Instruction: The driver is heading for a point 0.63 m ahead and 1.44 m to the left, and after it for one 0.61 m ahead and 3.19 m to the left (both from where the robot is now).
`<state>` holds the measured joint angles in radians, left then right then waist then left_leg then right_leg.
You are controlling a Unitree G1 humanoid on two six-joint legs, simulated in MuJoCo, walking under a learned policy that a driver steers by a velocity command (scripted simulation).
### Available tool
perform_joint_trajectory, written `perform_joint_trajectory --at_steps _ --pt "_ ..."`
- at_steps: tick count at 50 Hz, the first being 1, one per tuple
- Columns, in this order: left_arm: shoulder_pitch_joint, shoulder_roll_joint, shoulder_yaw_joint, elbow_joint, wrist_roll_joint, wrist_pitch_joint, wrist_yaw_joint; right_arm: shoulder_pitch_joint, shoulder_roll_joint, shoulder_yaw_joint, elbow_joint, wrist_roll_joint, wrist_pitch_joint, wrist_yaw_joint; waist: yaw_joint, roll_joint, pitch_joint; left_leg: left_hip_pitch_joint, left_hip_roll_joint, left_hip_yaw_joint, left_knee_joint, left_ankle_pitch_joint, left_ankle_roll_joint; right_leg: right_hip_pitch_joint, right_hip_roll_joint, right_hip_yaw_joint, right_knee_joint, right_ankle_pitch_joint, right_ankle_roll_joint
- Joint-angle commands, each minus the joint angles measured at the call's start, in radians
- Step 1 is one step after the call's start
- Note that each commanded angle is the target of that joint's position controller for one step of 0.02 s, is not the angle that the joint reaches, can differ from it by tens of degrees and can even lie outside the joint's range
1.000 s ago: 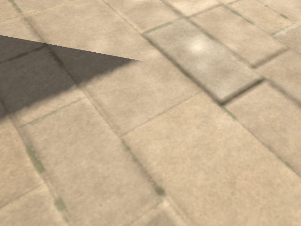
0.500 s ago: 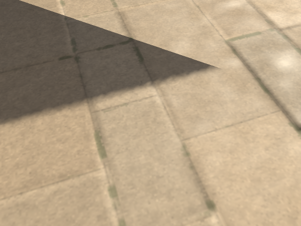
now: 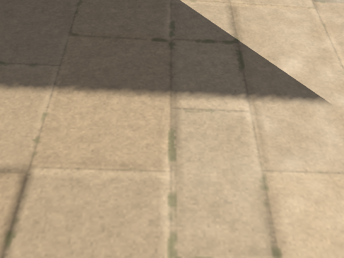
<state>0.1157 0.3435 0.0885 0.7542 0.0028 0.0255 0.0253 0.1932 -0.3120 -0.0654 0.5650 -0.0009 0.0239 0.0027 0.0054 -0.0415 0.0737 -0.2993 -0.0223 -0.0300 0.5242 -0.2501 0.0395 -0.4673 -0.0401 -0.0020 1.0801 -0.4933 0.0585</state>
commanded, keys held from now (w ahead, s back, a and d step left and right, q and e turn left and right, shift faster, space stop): q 0.56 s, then w+q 0.24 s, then q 0.20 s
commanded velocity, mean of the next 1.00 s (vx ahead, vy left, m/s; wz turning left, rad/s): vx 0.09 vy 0.00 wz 0.60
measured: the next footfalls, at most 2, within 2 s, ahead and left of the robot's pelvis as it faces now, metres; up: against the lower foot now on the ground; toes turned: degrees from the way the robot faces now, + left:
right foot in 0.36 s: +0.08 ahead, -0.12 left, +0.00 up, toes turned +19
left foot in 0.80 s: -0.01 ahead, +0.13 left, +0.00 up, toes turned +32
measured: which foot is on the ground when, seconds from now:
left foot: down 0.00-0.38, up 0.40-0.78, down 0.80-1.00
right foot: up 0.00-0.34, down 0.36-0.80, up 0.82-1.00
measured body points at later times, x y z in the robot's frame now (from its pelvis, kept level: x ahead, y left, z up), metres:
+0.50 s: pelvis +0.01 -0.03 +0.00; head +0.04 -0.04 +0.45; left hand +0.06 +0.29 -0.08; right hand +0.25 -0.27 -0.09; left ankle -0.04 +0.09 -0.66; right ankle +0.04 -0.14 -0.74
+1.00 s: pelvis +0.04 +0.06 +0.01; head +0.05 +0.11 +0.46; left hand +0.01 +0.39 -0.10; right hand +0.28 -0.11 -0.08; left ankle -0.05 +0.11 -0.74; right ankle +0.16 -0.05 -0.66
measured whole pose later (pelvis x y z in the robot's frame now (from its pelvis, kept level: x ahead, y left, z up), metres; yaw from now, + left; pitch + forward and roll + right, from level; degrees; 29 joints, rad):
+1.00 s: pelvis +0.04 +0.06 +0.01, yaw +36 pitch +2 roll -2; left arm 0.14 0.34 0.07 0.69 0.01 -0.04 -0.02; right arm 0.33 -0.29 -0.04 0.63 0.01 -0.01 -0.01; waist -0.01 -0.04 0.04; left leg -0.15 -0.04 -0.06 0.39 -0.27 0.06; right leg -0.58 -0.04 0.01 1.02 -0.29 0.05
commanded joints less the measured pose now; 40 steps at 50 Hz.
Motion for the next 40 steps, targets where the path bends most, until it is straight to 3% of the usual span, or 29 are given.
perform_joint_trajectory --at_steps 1,3,6,10,13,15,17,18,19,20,21,22,23,24,26,28,30,33,36,38,39,40 --pt "-0.015 0.101 0.028 -0.073 0.007 -0.014 0.009 -0.039 -0.163 -0.043 -0.069 0.009 -0.022 -0.019 0.006 0.179 -0.143 0.169 0.230 -0.278 -0.182 0.439 0.183 -0.126 0.007 0.066 0.089 0.101 0.012" --pt "0.001 0.081 0.022 -0.068 0.000 -0.016 0.005 -0.037 -0.159 -0.040 -0.069 0.002 -0.020 -0.027 0.009 0.177 -0.164 0.179 0.213 -0.273 -0.181 0.427 0.187 -0.104 0.024 0.065 0.029 0.143 0.024" --pt "-0.032 0.061 0.013 -0.081 -0.002 -0.018 0.005 -0.019 -0.172 -0.046 -0.060 0.006 -0.015 -0.034 -0.012 0.179 -0.156 0.194 0.204 -0.314 -0.174 0.345 0.190 -0.093 0.041 0.077 -0.128 0.150 0.037" --pt "-0.048 0.058 0.009 -0.090 -0.006 -0.026 -0.005 -0.025 -0.190 -0.053 -0.060 0.004 -0.004 -0.032 -0.025 0.195 -0.140 0.138 0.193 -0.392 -0.165 0.216 0.193 -0.015 0.063 0.093 -0.277 0.127 0.031" --pt "-0.039 0.064 0.012 -0.096 -0.012 -0.037 -0.015 -0.040 -0.191 -0.055 -0.062 0.007 0.003 -0.025 -0.026 0.206 -0.143 0.121 0.184 -0.458 -0.145 0.234 0.190 0.046 0.081 0.097 -0.363 0.107 0.016" --pt "-0.021 0.066 0.014 -0.097 -0.015 -0.047 -0.023 -0.052 -0.188 -0.055 -0.063 0.014 0.008 -0.022 -0.020 0.212 -0.154 0.135 0.175 -0.500 -0.121 0.279 0.179 0.087 0.089 0.098 -0.444 0.114 0.002" --pt "0.035 0.063 0.019 -0.083 -0.014 -0.056 -0.030 -0.084 -0.178 -0.052 -0.066 0.027 0.015 -0.025 0.020 0.203 -0.166 0.111 0.136 -0.503 -0.076 0.284 0.140 0.199 0.088 0.080 -0.634 0.239 -0.021" --pt "0.065 0.084 0.027 -0.075 -0.006 -0.058 -0.028 -0.075 -0.159 -0.047 -0.064 0.031 0.016 -0.029 0.028 0.170 -0.175 0.051 0.097 -0.473 -0.033 0.192 0.095 0.301 0.033 0.103 -0.721 0.356 -0.046" --pt "0.076 0.150 0.039 -0.086 0.009 -0.052 -0.021 -0.015 -0.104 -0.033 -0.058 0.018 0.016 -0.027 -0.008 -0.027 -0.205 -0.068 -0.003 -0.342 0.162 -0.107 0.030 0.419 -0.173 0.286 -0.760 0.467 -0.123" --pt "0.053 0.195 0.045 -0.082 0.038 -0.047 -0.022 -0.016 -0.138 -0.046 -0.081 0.025 0.009 -0.032 -0.028 -0.250 -0.126 -0.262 -0.138 -0.153 0.365 -0.411 -0.031 0.360 -0.334 0.513 -0.797 0.606 -0.302" --pt "0.014 0.142 0.031 -0.109 0.034 -0.051 -0.018 0.019 -0.214 -0.070 -0.059 0.008 0.003 -0.033 -0.029 -0.162 -0.120 -0.268 -0.056 -0.159 0.573 -0.391 -0.072 0.316 -0.378 0.500 -0.794 0.604 -0.360" --pt "-0.036 0.090 0.015 -0.121 0.024 -0.050 -0.009 0.028 -0.231 -0.082 -0.033 0.017 0.008 -0.029 -0.045 -0.107 -0.102 -0.266 -0.040 -0.147 0.644 -0.318 -0.087 0.294 -0.314 0.389 -0.780 0.570 -0.319" --pt "-0.065 0.072 0.010 -0.128 0.013 -0.046 -0.003 0.043 -0.203 -0.081 -0.009 0.019 0.018 -0.032 -0.051 -0.080 -0.085 -0.275 -0.033 -0.131 0.682 -0.258 -0.107 0.297 -0.243 0.296 -0.770 0.511 -0.272" --pt "-0.067 0.064 0.006 -0.129 0.000 -0.043 0.004 0.040 -0.179 -0.075 -0.007 0.018 0.026 -0.032 -0.037 -0.081 -0.073 -0.313 -0.028 -0.123 0.718 -0.206 -0.123 0.320 -0.222 0.252 -0.765 0.521 -0.262" --pt "-0.030 0.067 0.002 -0.124 0.005 -0.033 0.016 0.009 -0.133 -0.060 -0.020 0.029 0.029 -0.025 -0.011 -0.090 -0.070 -0.321 -0.016 -0.069 0.686 -0.162 -0.143 0.345 -0.189 0.164 -0.769 0.584 -0.268" --pt "0.019 0.082 0.008 -0.115 0.012 -0.023 0.021 -0.045 -0.109 -0.048 -0.045 0.032 0.026 -0.022 0.028 -0.110 -0.089 -0.344 0.011 -0.040 0.587 -0.154 -0.157 0.431 -0.207 0.141 -0.765 0.619 -0.286" --pt "0.069 0.110 0.020 -0.105 0.004 -0.017 0.020 -0.072 -0.096 -0.036 -0.061 0.027 0.024 -0.015 0.063 -0.113 -0.120 -0.329 0.046 -0.010 0.479 -0.150 -0.153 0.477 -0.231 0.147 -0.806 0.386 -0.290" --pt "0.072 0.151 0.033 -0.104 -0.011 -0.024 0.007 -0.090 -0.083 -0.022 -0.079 0.022 0.014 0.003 0.073 -0.135 -0.097 -0.246 0.071 0.039 0.331 -0.174 -0.119 0.419 -0.253 0.138 -0.867 0.149 -0.279" --pt "0.065 0.168 0.039 -0.098 -0.028 -0.041 -0.014 -0.060 -0.092 -0.022 -0.068 0.024 0.003 0.016 0.051 -0.122 -0.071 -0.112 0.064 0.083 0.181 -0.161 -0.064 0.334 -0.262 0.090 -0.879 0.099 -0.257" --pt "0.047 0.166 0.037 -0.090 -0.044 -0.048 -0.026 0.014 -0.086 -0.025 -0.037 0.026 -0.003 0.021 -0.002 -0.097 -0.071 0.022 0.045 0.118 0.029 -0.077 -0.022 0.279 -0.254 0.043 -0.826 0.080 -0.231" --pt "0.043 0.142 0.031 -0.085 -0.047 -0.050 -0.030 0.090 -0.086 -0.030 0.000 0.027 -0.005 0.021 -0.038 -0.071 -0.083 0.142 0.014 0.145 -0.039 -0.043 -0.003 0.215 -0.231 -0.001 -0.749 0.076 -0.208" --pt "0.059 0.087 0.013 -0.080 -0.035 -0.054 -0.034 0.203 -0.122 -0.051 0.043 0.033 -0.008 0.014 -0.080 0.008 -0.123 0.317 -0.001 0.112 -0.071 -0.064 0.026 0.115 -0.180 -0.072 -0.576 0.083 -0.168"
